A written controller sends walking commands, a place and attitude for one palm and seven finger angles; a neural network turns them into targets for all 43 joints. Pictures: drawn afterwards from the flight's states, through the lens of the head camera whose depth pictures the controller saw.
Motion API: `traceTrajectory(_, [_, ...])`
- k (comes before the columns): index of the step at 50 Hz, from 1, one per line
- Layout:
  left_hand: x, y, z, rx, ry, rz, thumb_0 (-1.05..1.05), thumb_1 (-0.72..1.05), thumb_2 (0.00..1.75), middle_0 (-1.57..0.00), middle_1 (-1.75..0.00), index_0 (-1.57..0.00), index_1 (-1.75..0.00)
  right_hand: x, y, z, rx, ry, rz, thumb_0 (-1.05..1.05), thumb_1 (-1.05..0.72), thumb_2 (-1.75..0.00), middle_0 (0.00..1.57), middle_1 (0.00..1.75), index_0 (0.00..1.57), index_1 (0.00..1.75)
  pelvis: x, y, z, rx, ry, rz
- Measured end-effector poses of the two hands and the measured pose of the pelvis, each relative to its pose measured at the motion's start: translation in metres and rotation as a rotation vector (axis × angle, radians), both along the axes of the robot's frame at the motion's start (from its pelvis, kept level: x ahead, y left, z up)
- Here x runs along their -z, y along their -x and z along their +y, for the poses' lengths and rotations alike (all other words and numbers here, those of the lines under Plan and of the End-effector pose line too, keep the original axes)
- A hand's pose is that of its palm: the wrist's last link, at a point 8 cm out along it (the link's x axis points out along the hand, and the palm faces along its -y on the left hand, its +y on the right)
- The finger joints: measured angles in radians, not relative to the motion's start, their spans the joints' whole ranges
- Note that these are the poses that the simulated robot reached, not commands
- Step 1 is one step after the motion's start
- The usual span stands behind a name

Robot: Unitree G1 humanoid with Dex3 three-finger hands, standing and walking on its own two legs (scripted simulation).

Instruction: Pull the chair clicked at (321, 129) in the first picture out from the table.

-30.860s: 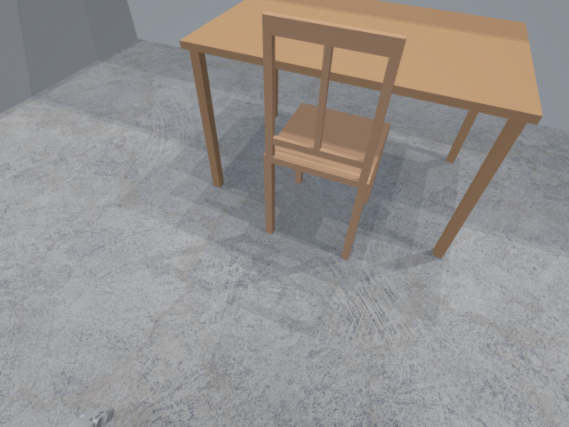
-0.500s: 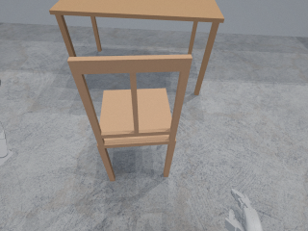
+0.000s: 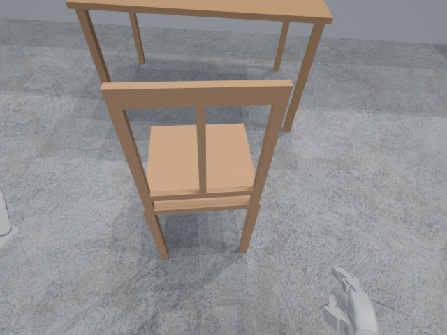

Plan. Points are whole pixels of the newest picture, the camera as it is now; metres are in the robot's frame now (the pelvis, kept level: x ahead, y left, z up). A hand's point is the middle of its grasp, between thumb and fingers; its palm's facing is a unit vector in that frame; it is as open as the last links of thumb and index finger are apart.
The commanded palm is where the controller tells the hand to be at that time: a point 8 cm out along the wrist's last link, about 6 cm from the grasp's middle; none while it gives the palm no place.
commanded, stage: let the arm hang, fingers relaxed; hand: left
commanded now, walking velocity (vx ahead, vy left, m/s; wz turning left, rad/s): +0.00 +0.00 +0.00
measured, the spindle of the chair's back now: (201, 155) +0.54 +0.06 -0.07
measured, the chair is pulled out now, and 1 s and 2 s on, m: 0.69 0.69 0.69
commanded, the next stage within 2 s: look to check the result in 1.20 s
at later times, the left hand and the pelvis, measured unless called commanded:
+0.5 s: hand out of the picture +0.00 +0.17 -0.18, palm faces +0.06 -0.98 -0.19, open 6.8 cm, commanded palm none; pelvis -0.02 -0.02 +0.00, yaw +3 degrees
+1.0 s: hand out of the picture -0.01 +0.15 -0.17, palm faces +0.03 -0.98 -0.20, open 7.3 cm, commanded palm none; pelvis -0.02 -0.03 +0.00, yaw +1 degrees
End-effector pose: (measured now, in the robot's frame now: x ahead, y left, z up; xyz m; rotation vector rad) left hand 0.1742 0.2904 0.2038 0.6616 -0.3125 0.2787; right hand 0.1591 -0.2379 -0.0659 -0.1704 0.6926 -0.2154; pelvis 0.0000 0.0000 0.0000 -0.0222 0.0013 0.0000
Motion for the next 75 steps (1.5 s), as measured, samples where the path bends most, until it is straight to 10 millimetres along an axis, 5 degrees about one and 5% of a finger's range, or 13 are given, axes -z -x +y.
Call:
traceTrajectory(6, [0.031, 0.01, 0.023, -0.104, 0.033, 0.157, 0.01, 0.89, 0.9, -0.21, -0.3, -0.21, -0.3, 0.01, 0.001, 0.003, -0.015, -0.022, 0.027, 0.01, -0.91, -0.9, 0.2, 0.3, 0.2, 0.3, 0.0, -0.002, 0.005, -0.004, -0.002, 0.016])
traceTrajectory(10, [0.15, 0.016, 0.029, -0.256, 0.261, 0.565, 0.0, 0.9, 0.9, -0.2, -0.3, -0.2, -0.3, 0.042, 0.012, 0.005, -0.102, -0.045, 0.149, 0.0, -0.91, -0.9, 0.2, 0.3, 0.2, 0.3, 0.007, 0.006, 0.007, -0.023, -0.029, 0.037])
traceTrajectory(14, [0.275, 0.068, -0.021, -0.316, 0.493, 1.06, 0.01, 0.91, 0.9, -0.19, -0.3, -0.19, -0.29, 0.063, 0.039, 0.009, -0.11, -0.07, 0.282, 0.01, -0.91, -0.9, 0.2, 0.3, 0.2, 0.3, 0.01, 0.011, 0.002, -0.027, -0.028, 0.021])
traceTrajectory(17, [0.331, 0.121, -0.075, -0.267, 0.624, 1.338, 0.01, 0.92, 0.9, -0.2, -0.3, -0.19, -0.29, 0.065, 0.069, 0.011, -0.096, -0.067, 0.376, 0.01, -0.91, -0.9, 0.2, 0.3, 0.2, 0.3, 0.01, 0.013, -0.005, -0.035, -0.033, 0.002])
traceTrajectory(19, [0.345, 0.141, -0.082, -0.333, 0.703, 1.361, -0.02, 0.99, 0.9, -0.21, -0.3, -0.21, -0.3, 0.063, 0.09, 0.009, -0.096, -0.052, 0.449, 0.01, -0.91, -0.9, 0.2, 0.3, 0.2, 0.3, 0.009, 0.015, -0.011, -0.045, -0.028, -0.007])
traceTrajectory(27, [0.348, 0.201, -0.069, -0.41, 0.652, 1.523, -0.02, 0.99, 0.9, -0.21, -0.3, -0.21, -0.3, 0.065, 0.143, -0.019, -0.033, -0.005, 0.597, 0.0, -0.93, -0.9, 0.2, 0.3, 0.2, 0.3, 0.004, 0.022, -0.016, -0.046, -0.008, -0.021])
traceTrajectory(34, [0.337, 0.225, -0.059, -0.479, 0.602, 1.581, 0.0, 0.94, 0.9, -0.2, -0.3, -0.2, -0.3, 0.077, 0.173, -0.013, -0.019, -0.064, 0.66, 0.0, -0.92, -0.9, 0.19, 0.3, 0.2, 0.29, 0.002, 0.025, -0.018, -0.037, -0.016, -0.022])
traceTrajectory(42, [0.338, 0.213, -0.071, -0.458, 0.607, 1.572, 0.01, 0.92, 0.9, -0.2, -0.3, -0.2, -0.3, 0.084, 0.194, 0.006, -0.012, -0.134, 0.714, 0.0, -0.91, -0.9, 0.19, 0.3, 0.2, 0.3, 0.001, 0.022, -0.022, -0.028, -0.023, -0.018])
traceTrajectory(52, [0.346, 0.189, -0.094, -0.4, 0.639, 1.545, 0.01, 0.93, 0.9, -0.2, -0.3, -0.2, -0.3, 0.084, 0.195, 0.012, 0.011, -0.151, 0.719, 0.0, -0.91, -0.9, 0.2, 0.3, 0.2, 0.3, 0.001, 0.018, -0.027, -0.021, -0.026, -0.022])
traceTrajectory(75, [0.348, 0.196, -0.104, -0.413, 0.668, 1.587, 0.01, 0.91, 0.9, -0.2, -0.3, -0.2, -0.3, 0.08, 0.178, -0.001, 0.017, -0.113, 0.719, 0.0, -0.92, -0.9, 0.19, 0.3, 0.2, 0.3, 0.0, 0.011, -0.029, -0.024, -0.023, -0.019])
